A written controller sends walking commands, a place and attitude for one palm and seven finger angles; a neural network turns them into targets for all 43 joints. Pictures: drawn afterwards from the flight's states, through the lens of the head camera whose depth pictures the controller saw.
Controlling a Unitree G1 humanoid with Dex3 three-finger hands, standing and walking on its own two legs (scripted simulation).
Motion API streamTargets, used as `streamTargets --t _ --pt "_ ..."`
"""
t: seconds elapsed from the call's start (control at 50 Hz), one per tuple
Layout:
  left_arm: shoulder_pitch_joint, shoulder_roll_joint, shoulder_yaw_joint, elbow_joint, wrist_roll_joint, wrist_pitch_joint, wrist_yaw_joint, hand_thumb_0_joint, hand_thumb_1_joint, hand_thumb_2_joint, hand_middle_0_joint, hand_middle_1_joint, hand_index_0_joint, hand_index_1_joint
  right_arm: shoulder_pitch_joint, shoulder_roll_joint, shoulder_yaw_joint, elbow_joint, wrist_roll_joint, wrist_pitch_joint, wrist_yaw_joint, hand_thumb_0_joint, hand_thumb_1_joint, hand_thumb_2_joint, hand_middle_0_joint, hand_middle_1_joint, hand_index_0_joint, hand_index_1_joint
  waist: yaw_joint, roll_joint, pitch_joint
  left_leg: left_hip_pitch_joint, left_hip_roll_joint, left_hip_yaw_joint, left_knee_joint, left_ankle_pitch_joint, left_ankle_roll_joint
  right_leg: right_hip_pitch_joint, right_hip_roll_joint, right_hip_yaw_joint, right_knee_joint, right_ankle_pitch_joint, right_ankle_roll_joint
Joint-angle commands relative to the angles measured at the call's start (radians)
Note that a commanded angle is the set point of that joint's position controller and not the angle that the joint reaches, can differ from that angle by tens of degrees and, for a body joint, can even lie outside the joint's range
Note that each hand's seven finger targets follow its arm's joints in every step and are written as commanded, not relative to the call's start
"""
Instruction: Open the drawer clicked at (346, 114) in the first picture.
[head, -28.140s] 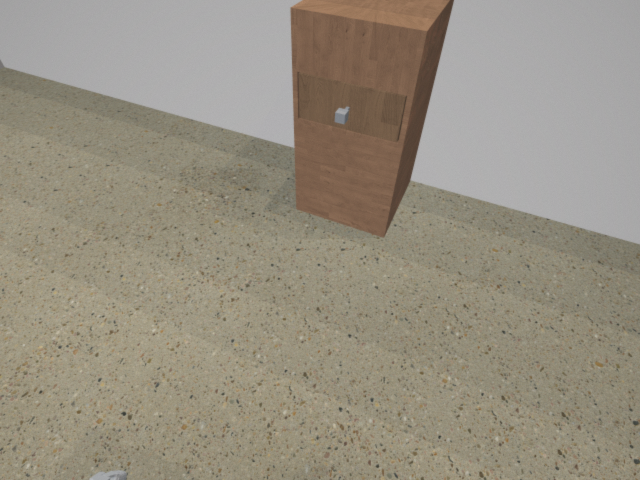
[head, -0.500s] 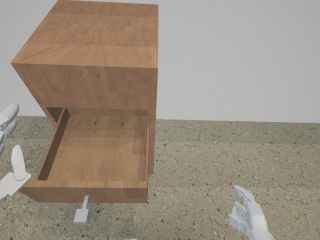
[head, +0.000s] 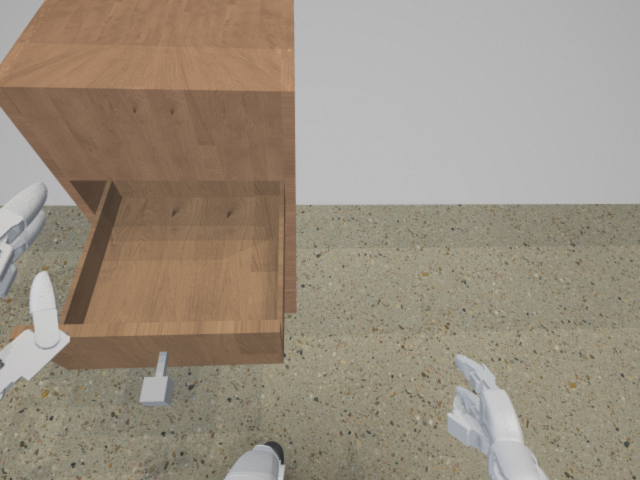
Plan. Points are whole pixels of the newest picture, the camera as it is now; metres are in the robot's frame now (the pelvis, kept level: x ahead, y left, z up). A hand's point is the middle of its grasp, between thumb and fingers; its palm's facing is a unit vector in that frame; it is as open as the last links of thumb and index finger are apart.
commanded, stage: step back with the hand held close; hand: left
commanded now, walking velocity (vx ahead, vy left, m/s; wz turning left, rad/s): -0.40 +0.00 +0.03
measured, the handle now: (159, 378) +0.26 +0.27 -0.19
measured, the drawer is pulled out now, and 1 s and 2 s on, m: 0.30 0.30 0.30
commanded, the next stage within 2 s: stop stepping back and stand still in 0.30 s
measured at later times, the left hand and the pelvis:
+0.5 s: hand out of the picture +0.07 +0.19 +0.17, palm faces +0.31 -0.80 -0.51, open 7.4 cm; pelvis -0.12 -0.04 -0.01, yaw +1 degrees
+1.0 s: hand out of the picture -0.02 +0.19 +0.17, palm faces +0.40 -0.77 -0.50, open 7.4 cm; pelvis -0.19 -0.06 +0.01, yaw +5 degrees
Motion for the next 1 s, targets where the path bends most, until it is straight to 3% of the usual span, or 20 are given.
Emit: streamTargets --t 0.0,0.06,0.1,0.14,0.16,0.2,0.22,0.28,0.36,0.44,0.46,0.48,0.5,0.52,0.58,0.68,0.72,0.78,0.82,0.98 --pt "0.079 0.155 0.161 -0.15 -0.016 -0.06 0.023 0.0 0.9 0.9 -0.2 -0.3 -0.2 -0.3 -0.046 -0.138 -0.086 -0.157 0.039 -0.008 -0.027 0.0 -0.9 -0.9 0.2 0.3 0.2 0.3 -0.016 -0.143 -0.328 0.202 -0.037 0.054 0.247 -0.026 0.007 0.039 -0.323 0.162 -0.105 0.679 -0.033" --pt "0.087 0.142 0.163 -0.07 -0.011 -0.036 0.035 0.0 0.9 0.9 -0.2 -0.3 -0.2 -0.3 -0.08 -0.091 -0.061 -0.159 0.025 0.018 -0.05 0.0 -0.9 -0.9 0.2 0.3 0.2 0.3 -0.015 -0.15 -0.195 -0.01 -0.043 -0.027 0.373 -0.354 0.001 0.045 -0.408 0.195 -0.089 0.769 -0.136" --pt "0.067 0.121 0.138 -0.066 0.009 -0.028 0.041 0.0 0.9 0.9 -0.2 -0.3 -0.2 -0.3 -0.078 -0.099 -0.042 -0.152 0.012 0.04 -0.063 0.0 -0.9 -0.9 0.2 0.3 0.2 0.3 -0.031 -0.105 -0.172 0.012 -0.041 0.014 0.123 -0.271 -0.001 0.113 -0.323 0.112 -0.031 0.854 -0.083" --pt "0.039 0.148 0.134 -0.122 0.01 -0.024 0.047 0.0 0.9 0.9 -0.2 -0.3 -0.2 -0.3 -0.078 -0.126 -0.054 -0.147 0.018 0.051 -0.076 0.0 -0.9 -0.9 0.2 0.3 0.2 0.3 -0.032 -0.021 -0.191 0.14 0.001 0.044 -0.188 0.221 0.017 0.149 -0.214 0.03 0.075 0.814 0.01" --pt "0.028 0.146 0.124 -0.154 0.003 -0.031 0.045 0.0 0.9 0.9 -0.2 -0.3 -0.2 -0.3 -0.053 -0.136 -0.068 -0.153 0.027 0.046 -0.07 0.0 -0.9 -0.9 0.2 0.3 0.2 0.3 -0.019 0.045 -0.24 0.251 0.099 -0.029 -0.181 0.574 0.049 0.117 -0.15 -0.007 0.12 0.577 0.051" --pt "0.055 0.148 0.113 -0.188 -0.004 -0.041 0.035 0.0 0.9 0.9 -0.2 -0.3 -0.2 -0.3 -0.029 -0.139 -0.085 -0.167 0.02 0.007 -0.044 0.0 -0.9 -0.9 0.2 0.3 0.2 0.3 0.002 0.183 -0.327 0.421 0.235 -0.137 -0.123 0.821 0.111 -0.067 -0.108 0.027 0.236 -0.031 0.041" --pt "0.077 0.135 0.104 -0.229 -0.004 -0.036 0.031 0.0 0.9 0.9 -0.2 -0.3 -0.2 -0.3 -0.023 -0.133 -0.075 -0.165 -0.004 -0.011 -0.037 0.0 -0.9 -0.9 0.2 0.3 0.2 0.3 0.001 0.261 -0.331 0.355 0.269 -0.178 -0.157 0.747 0.134 -0.064 -0.099 0.04 0.335 -0.174 0.038" --pt "0.065 0.102 0.088 -0.262 -0.003 -0.024 0.043 0.0 0.9 0.9 -0.2 -0.3 -0.2 -0.3 0.019 -0.144 -0.083 -0.126 -0.005 -0.046 -0.026 0.0 -0.9 -0.9 0.2 0.3 0.2 0.3 -0.003 0.153 -0.294 0.348 0.254 -0.147 -0.145 0.627 0.162 -0.123 -0.086 0.041 0.399 -0.18 0.046" --pt "0.062 0.106 0.11 -0.222 -0.011 -0.019 0.044 0.0 0.9 0.9 -0.2 -0.3 -0.2 -0.3 -0.005 -0.154 -0.076 -0.116 -0.011 -0.058 -0.022 0.0 -0.9 -0.9 0.2 0.3 0.2 0.3 -0.007 0.203 -0.247 0.23 0.227 -0.139 -0.192 0.31 0.153 -0.062 -0.074 0.009 0.315 -0.184 0.051" --pt "0.104 0.14 0.157 -0.175 -0.018 -0.009 0.043 0.0 0.9 0.9 -0.2 -0.3 -0.2 -0.3 0.004 -0.167 -0.068 -0.149 0.008 -0.052 -0.023 0.0 -0.9 -0.9 0.2 0.3 0.2 0.3 -0.005 0.191 -0.205 0.083 0.102 -0.041 -0.184 -0.318 0.079 0.127 -0.061 -0.068 -0.03 -0.07 0.037" --pt "0.111 0.138 0.151 -0.172 -0.017 -0.012 0.037 0.0 0.9 0.9 -0.2 -0.3 -0.2 -0.3 0.004 -0.152 -0.062 -0.157 0.013 -0.045 -0.022 0.0 -0.9 -0.9 0.2 0.3 0.2 0.3 -0.008 0.115 -0.183 0.08 0.028 0.018 -0.095 -0.379 0.036 0.129 -0.09 -0.058 -0.158 -0.027 0.022" --pt "0.086 0.164 0.166 -0.164 -0.015 -0.017 0.037 0.0 0.9 0.9 -0.2 -0.3 -0.2 -0.3 0.009 -0.141 -0.064 -0.157 0.018 -0.033 -0.022 0.0 -0.9 -0.9 0.2 0.3 0.2 0.3 -0.018 -0.038 -0.154 0.113 -0.033 0.091 0.13 -0.355 -0.002 0.023 -0.218 0.062 -0.246 -0.045 -0.035" --pt "0.051 0.151 0.143 -0.142 -0.019 -0.009 0.039 0.0 0.9 0.9 -0.2 -0.3 -0.2 -0.3 0.04 -0.139 -0.078 -0.154 0.035 -0.031 -0.027 0.0 -0.9 -0.9 0.2 0.3 0.2 0.3 -0.02 -0.227 -0.145 0.13 -0.089 0.079 0.465 -0.314 -0.025 -0.165 -0.403 0.328 -0.335 -0.259 -0.131" --pt "0.023 0.105 0.097 -0.118 -0.009 0.009 0.042 0.0 0.9 0.9 -0.2 -0.3 -0.2 -0.3 0.044 -0.15 -0.083 -0.147 0.032 -0.029 -0.027 0.0 -0.9 -0.9 0.2 0.3 0.2 0.3 -0.026 -0.274 -0.093 0.067 -0.076 0.012 0.626 -0.274 -0.009 -0.2 -0.466 0.395 -0.336 -0.162 -0.164" --pt "0.01 0.094 0.099 -0.054 0.015 -0.008 0.052 0.0 0.9 0.9 -0.2 -0.3 -0.2 -0.3 0.014 -0.123 -0.055 -0.126 0.012 -0.016 -0.037 0.0 -0.9 -0.9 0.2 0.3 0.2 0.3 -0.049 -0.102 -0.059 0.029 -0.005 0.015 0.508 -0.28 0.012 -0.08 -0.388 0.169 -0.246 0.064 -0.117" --pt "-0.001 0.089 0.071 -0.047 0.043 -0.039 0.067 0.0 0.9 0.9 -0.2 -0.3 -0.2 -0.3 0.032 -0.138 -0.053 -0.112 0.006 -0.065 -0.04 0.0 -0.9 -0.9 0.2 0.3 0.2 0.3 -0.022 -0.13 -0.083 0.21 -0.038 0.137 -0.102 -0.197 0.057 0.094 -0.338 0.129 -0.181 0.182 -0.063" --pt "0.011 0.106 0.083 -0.107 0.031 -0.054 0.068 0.0 0.9 0.9 -0.2 -0.3 -0.2 -0.3 0.047 -0.153 -0.066 -0.123 0.007 -0.081 -0.036 0.0 -0.9 -0.9 0.2 0.3 0.2 0.3 -0.017 -0.055 -0.111 0.277 0.013 0.099 -0.244 -0.063 0.075 0.173 -0.276 0.089 -0.079 0.281 -0.011" --pt "0.084 0.135 0.122 -0.104 0.026 -0.059 0.057 0.0 0.9 0.9 -0.2 -0.3 -0.2 -0.3 0.063 -0.167 -0.086 -0.138 0.022 -0.074 -0.025 0.0 -0.9 -0.9 0.2 0.3 0.2 0.3 -0.018 0.047 -0.19 0.344 0.08 0.06 -0.126 0.207 0.08 0.183 -0.202 0.02 0.006 0.357 0.03" --pt "0.092 0.133 0.132 -0.146 0.023 -0.065 0.057 0.0 0.9 0.9 -0.2 -0.3 -0.2 -0.3 0.06 -0.149 -0.071 -0.14 0.025 -0.067 -0.021 0.0 -0.9 -0.9 0.2 0.3 0.2 0.3 -0.019 0.095 -0.177 0.279 0.075 0.03 -0.147 0.117 0.073 0.186 -0.183 -0.016 0.009 0.258 0.026" --pt "0.017 0.075 0.079 -0.051 0.021 -0.053 0.068 0.0 0.9 0.9 -0.2 -0.3 -0.2 -0.3 0.054 -0.154 -0.06 -0.13 0.023 -0.069 -0.025 0.0 -0.9 -0.9 0.2 0.3 0.2 0.3 -0.032 0.002 -0.046 0.197 0.04 0.031 -0.16 -0.193 0.056 0.068 -0.183 0.071 -0.136 0.006 0.017"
